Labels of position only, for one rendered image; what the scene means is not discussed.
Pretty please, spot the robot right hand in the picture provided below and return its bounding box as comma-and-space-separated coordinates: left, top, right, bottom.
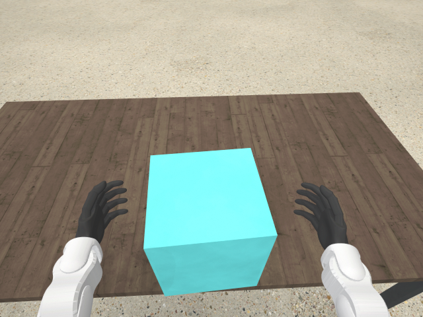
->
293, 182, 349, 250

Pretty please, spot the carton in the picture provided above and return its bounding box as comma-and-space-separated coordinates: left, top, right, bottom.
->
143, 148, 277, 297

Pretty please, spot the left robot forearm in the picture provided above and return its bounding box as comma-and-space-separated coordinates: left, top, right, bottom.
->
37, 237, 103, 317

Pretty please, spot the right robot forearm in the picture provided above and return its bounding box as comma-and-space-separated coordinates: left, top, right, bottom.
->
321, 243, 391, 317

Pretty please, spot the table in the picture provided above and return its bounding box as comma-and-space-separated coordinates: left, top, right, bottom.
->
0, 92, 423, 309

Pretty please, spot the robot left hand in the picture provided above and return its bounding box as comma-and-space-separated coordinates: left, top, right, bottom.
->
75, 180, 128, 244

